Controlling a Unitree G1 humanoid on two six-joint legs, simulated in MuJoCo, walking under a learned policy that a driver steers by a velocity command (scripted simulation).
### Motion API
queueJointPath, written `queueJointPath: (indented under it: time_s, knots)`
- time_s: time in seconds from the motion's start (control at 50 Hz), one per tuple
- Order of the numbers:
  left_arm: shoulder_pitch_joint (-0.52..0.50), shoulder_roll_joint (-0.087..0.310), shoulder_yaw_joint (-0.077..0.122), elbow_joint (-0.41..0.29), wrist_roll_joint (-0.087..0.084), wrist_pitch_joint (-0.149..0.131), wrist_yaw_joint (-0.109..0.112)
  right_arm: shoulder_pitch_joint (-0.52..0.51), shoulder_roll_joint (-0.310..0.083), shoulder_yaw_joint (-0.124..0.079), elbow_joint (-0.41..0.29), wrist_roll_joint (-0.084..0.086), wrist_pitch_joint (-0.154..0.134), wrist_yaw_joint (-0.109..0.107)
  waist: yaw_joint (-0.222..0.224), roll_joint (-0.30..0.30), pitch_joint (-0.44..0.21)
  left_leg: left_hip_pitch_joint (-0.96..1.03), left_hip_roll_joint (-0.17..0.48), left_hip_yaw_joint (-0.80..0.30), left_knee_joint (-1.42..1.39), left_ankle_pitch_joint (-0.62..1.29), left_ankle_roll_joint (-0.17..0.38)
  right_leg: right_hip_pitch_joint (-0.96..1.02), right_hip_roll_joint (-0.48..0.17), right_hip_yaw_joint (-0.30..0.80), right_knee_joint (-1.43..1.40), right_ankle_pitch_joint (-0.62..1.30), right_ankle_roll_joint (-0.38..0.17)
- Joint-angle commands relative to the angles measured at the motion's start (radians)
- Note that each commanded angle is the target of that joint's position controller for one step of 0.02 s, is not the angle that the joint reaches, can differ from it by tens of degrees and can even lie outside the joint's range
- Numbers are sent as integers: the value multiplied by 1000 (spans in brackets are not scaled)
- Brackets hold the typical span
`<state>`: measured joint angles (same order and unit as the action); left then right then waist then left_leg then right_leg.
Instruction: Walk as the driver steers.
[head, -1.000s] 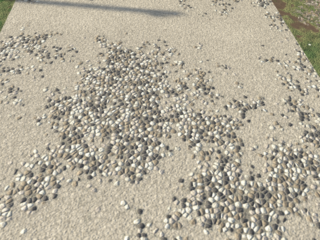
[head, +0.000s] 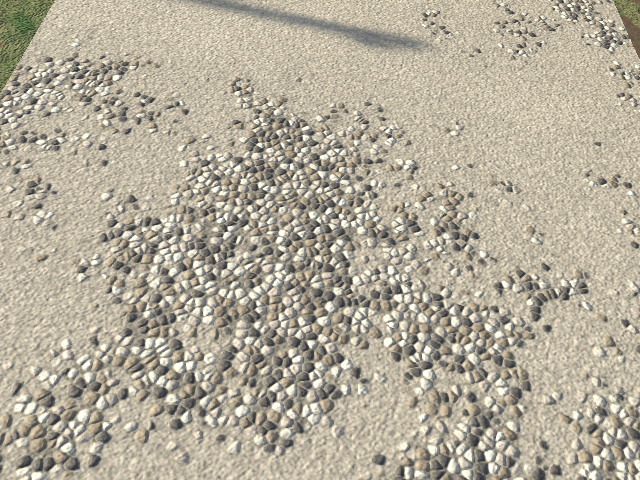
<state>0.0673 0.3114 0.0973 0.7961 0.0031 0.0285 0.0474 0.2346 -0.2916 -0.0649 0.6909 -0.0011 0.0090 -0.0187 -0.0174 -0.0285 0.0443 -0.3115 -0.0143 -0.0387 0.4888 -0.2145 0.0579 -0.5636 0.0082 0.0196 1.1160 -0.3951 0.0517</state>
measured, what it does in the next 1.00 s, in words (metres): steps on the spot: right foot, then right foot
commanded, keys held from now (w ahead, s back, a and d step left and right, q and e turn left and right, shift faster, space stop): no key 0.26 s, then e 0.56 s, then no key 0.18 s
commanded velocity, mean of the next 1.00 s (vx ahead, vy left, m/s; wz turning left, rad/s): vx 0.00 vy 0.00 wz -0.14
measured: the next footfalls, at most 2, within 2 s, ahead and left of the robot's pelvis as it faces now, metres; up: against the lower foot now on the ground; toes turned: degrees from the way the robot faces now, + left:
right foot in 0.30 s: +0.07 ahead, -0.15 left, +0.00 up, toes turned +7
right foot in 0.92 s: +0.03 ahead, -0.18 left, +0.00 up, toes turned -14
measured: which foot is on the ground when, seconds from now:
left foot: down 0.00-0.92, up 0.94-1.00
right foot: up 0.00-0.28, down 0.30-0.62, up 0.64-0.90, down 0.92-1.00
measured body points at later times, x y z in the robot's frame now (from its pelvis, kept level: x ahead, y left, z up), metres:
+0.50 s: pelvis +0.02 -0.03 -0.01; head +0.04 -0.04 +0.44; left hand +0.13 +0.24 -0.12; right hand +0.18 -0.29 -0.12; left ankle +0.02 +0.08 -0.74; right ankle +0.03 -0.16 -0.74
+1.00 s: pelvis +0.00 -0.08 -0.01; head +0.03 -0.11 +0.43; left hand +0.22 +0.15 -0.10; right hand +0.06 -0.39 -0.13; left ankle +0.00 +0.08 -0.70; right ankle -0.01 -0.17 -0.74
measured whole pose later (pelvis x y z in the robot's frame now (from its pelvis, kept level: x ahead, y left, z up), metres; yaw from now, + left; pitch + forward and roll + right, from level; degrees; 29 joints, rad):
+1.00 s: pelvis +0.00 -0.08 -0.01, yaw -13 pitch +1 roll +1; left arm 0.13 0.28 0.06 0.73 0.01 0.04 -0.01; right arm 0.17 -0.31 -0.08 0.75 0.00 0.02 -0.03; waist -0.02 0.04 0.06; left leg -0.39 0.08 0.04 0.91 -0.54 -0.06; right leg -0.31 0.01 -0.02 0.59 -0.30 -0.06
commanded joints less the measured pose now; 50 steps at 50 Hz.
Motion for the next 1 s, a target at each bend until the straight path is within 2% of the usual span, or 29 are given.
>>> queueJointPath:
  time_s: [0.02,0.1,0.18,0.22,0.26,0.28,0.3,0.32,0.34,0.36,0.38,0.42,0.52,0.58,0.62,0.64,0.66,0.68,0.7,0.72,0.78,0.84,0.88,0.9,0.92,0.94,0.96,0.98,1.0]
  knots:
    - [-10,62,14,-55,-7,-17,3,-27,-154,-39,-85,6,-15,-18,18,138,-167,247,230,-259,-132,434,155,-81,-10,56,-43,67,14]
    - [-21,48,2,-48,-9,-17,-7,-29,-153,-36,-86,-2,-4,-24,-4,168,-154,230,219,-263,-136,327,158,6,-23,52,-230,81,36]
    - [-7,62,0,-38,-14,-21,-18,-54,-155,-32,-80,-11,4,-9,-16,181,-118,141,213,-286,-134,274,176,134,-25,30,-348,38,30]
    - [2,64,-2,-35,-15,-28,-23,-65,-147,-26,-72,-9,7,-3,-18,179,-110,138,214,-308,-117,295,178,176,-24,23,-414,26,20]
    - [35,52,-7,-23,-14,-37,-31,-91,-128,-16,-65,-1,9,-2,9,165,-111,133,194,-309,-81,319,158,255,-18,9,-567,100,1]
    - [76,34,-15,-4,-7,-44,-38,-100,-94,-2,-55,3,9,-2,39,142,-121,113,173,-279,-66,295,123,349,-26,4,-727,253,-15]
    - [92,44,-20,6,9,-48,-43,-58,-55,11,-36,-8,0,-1,28,102,-142,81,137,-246,-57,207,68,452,-72,57,-779,391,-35]
    - [89,115,-12,0,19,-48,-41,-3,-42,14,-23,-36,-11,3,-29,-33,-157,43,49,-153,33,48,10,500,-191,186,-758,601,-85]
    - [10,101,-22,4,13,-47,-43,28,-31,13,-20,-44,-19,7,-92,-136,-133,100,5,-96,-34,-70,-36,379,-216,212,-733,533,-170]
    - [-29,70,-25,-16,3,-47,-48,-33,-79,6,-12,-50,-21,3,-49,-112,-104,146,8,-82,-43,-25,-60,321,-169,200,-749,376,-165]
    - [-16,89,-21,-12,0,-50,-49,-89,-114,-8,-18,-38,-20,-3,-17,-97,-86,147,0,-67,-18,4,-59,306,-142,190,-751,323,-141]
    - [-3,144,-9,-10,-12,-59,-47,-110,-116,-17,-28,-26,-6,-20,-6,-110,-62,135,-2,-49,13,43,-51,290,-141,227,-753,345,-141]
    - [27,144,-1,-23,-23,-36,-24,-82,-75,-28,-25,-14,-8,-28,10,-104,-73,89,-19,1,64,2,-56,304,-151,330,-714,383,-196]
    - [10,141,2,-49,-26,-19,-17,-53,-79,-41,-23,-11,-14,-23,4,-55,-86,134,5,-4,38,28,-36,246,-111,331,-663,356,-180]
    - [-4,120,-1,-70,-32,-12,-17,-15,-117,-57,-19,-15,-13,-21,-2,69,-87,204,101,-86,-50,83,20,140,-32,234,-536,260,-118]
    - [7,101,-5,-72,-33,-8,-20,11,-145,-64,-18,-21,-13,-22,-7,170,-86,248,226,-208,-120,172,95,60,29,144,-409,144,-74]
    - [24,95,-3,-78,-27,-6,-25,-9,-153,-63,-29,-29,-16,-25,-3,276,-97,257,386,-340,-167,316,198,1,43,64,-212,-142,-44]
    - [21,134,14,-79,-23,-4,-30,-18,-133,-51,-48,-34,-23,-31,-6,218,-100,237,458,-373,-177,425,261,-36,2,74,9,-256,-23]
    - [36,141,24,-72,-30,3,-34,-58,-124,-44,-60,-29,-28,-36,19,131,-91,209,434,-304,-167,429,246,-35,-23,90,88,-223,-15]
    - [50,113,18,-67,-35,14,-36,-106,-130,-46,-64,-16,-29,-36,40,96,-65,190,378,-209,-166,377,198,-34,-48,79,46,-159,-5]
    - [14,60,-5,-91,-30,23,-49,-104,-161,-55,-49,-14,-18,-39,8,142,-60,180,290,-39,-161,369,153,34,-61,-5,-119,-49,23]
    - [3,65,-11,-124,-30,22,-70,-76,-180,-63,-33,-1,-6,-33,-14,183,-113,200,294,17,-118,405,147,159,-42,-57,-320,-23,10]
    - [57,74,-4,-116,-25,25,-76,-77,-187,-63,-21,20,-2,-24,15,178,-131,191,302,26,-62,373,126,257,-8,-98,-492,83,-21]
    - [106,80,1,-97,-21,26,-74,-76,-174,-57,-12,30,-2,-20,37,165,-134,149,284,49,-12,309,90,349,19,-114,-616,182,-48]
    - [142,119,13,-89,-17,26,-63,-17,-133,-44,15,21,-6,-12,37,83,-138,51,242,108,90,183,18,482,-3,-41,-713,333,-82]
    - [167,237,35,-108,-8,24,-42,-4,-53,-15,-12,-36,-12,0,8,-226,-165,-201,127,197,383,-308,-98,654,-287,323,-728,757,-187]
    - [148,217,18,-128,30,2,-48,-92,-80,-21,-42,-22,-11,-11,60,-205,-199,-265,61,53,561,-498,-128,529,-426,455,-748,805,-394]
    - [129,185,9,-126,36,-20,-55,-124,-131,-36,-37,6,-3,-19,70,-115,-169,-262,79,5,636,-461,-127,480,-379,393,-772,698,-405]
    - [88,159,1,-116,25,-34,-54,-118,-130,-40,-26,12,4,-25,44,-106,-125,-269,88,-8,636,-389,-121,453,-316,316,-777,591,-350]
